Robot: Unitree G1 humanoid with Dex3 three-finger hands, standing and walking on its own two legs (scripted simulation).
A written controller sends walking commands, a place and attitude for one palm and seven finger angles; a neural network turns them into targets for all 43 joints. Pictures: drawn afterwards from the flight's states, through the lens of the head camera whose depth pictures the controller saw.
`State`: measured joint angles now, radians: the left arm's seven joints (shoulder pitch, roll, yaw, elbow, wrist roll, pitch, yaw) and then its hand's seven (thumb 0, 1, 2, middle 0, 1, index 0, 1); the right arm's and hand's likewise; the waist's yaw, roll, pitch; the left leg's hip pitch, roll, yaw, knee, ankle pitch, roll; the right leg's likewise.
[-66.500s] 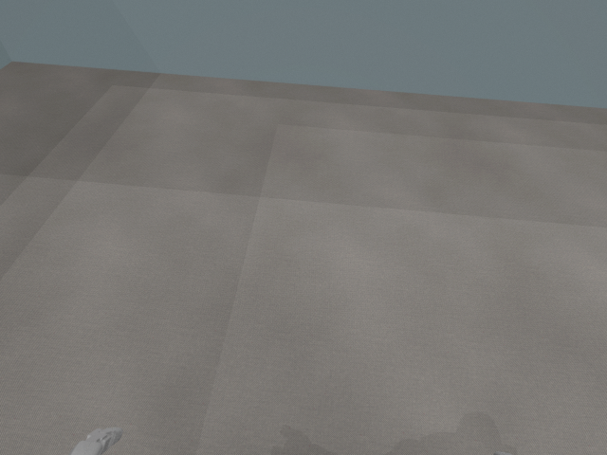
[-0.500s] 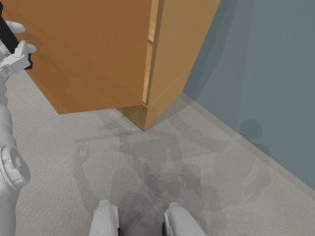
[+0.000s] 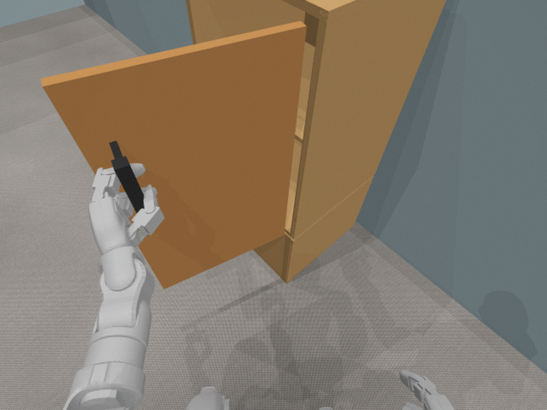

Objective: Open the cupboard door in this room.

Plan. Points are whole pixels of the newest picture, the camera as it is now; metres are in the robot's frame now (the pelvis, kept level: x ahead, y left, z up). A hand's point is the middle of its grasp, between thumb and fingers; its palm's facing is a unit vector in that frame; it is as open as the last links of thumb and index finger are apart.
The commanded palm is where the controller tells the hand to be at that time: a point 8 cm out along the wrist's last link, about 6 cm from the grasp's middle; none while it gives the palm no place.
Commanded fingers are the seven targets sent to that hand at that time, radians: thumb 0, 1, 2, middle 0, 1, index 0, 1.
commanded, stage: pull the door open along its arc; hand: left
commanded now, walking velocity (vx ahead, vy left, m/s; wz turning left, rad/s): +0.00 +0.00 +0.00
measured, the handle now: (132, 185) +0.44 +0.22 +0.07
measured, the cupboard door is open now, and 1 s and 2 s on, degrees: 76 97 100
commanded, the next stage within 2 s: open thumb and fingers to let go in 0.40 s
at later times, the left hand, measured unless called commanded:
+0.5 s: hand (219, 261) +0.31 +0.08 +0.07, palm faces +0.41 -0.91 +0.04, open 6.0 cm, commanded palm +0.27 +0.13 +0.06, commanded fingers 0.00 0.83 0.87 -0.40 -1.34 -0.40 -1.34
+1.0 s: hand (210, 251) +0.33 +0.09 +0.07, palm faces +0.42 -0.91 +0.02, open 12.2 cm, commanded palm +0.28 +0.13 +0.06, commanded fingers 0.00 -0.50 0.30 -0.27 -1.00 -0.27 -1.00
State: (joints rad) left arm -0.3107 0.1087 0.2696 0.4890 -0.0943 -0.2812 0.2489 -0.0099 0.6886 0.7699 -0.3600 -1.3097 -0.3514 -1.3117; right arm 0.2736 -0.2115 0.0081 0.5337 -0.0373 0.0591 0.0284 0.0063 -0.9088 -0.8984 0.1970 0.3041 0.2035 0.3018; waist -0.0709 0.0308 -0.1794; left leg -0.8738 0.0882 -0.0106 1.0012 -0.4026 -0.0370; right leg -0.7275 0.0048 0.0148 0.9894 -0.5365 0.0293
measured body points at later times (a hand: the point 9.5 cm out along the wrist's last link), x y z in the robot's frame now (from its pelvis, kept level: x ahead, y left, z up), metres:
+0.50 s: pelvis +0.00 -0.03 +0.01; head +0.03 -0.04 +0.45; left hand +0.28 +0.12 +0.07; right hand +0.15 -0.26 -0.10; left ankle +0.04 +0.14 -0.67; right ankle -0.03 -0.14 -0.67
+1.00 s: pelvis +0.00 -0.02 +0.00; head +0.04 -0.03 +0.45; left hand +0.30 +0.14 +0.07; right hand +0.17 -0.24 -0.11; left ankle +0.04 +0.14 -0.67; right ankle -0.03 -0.14 -0.67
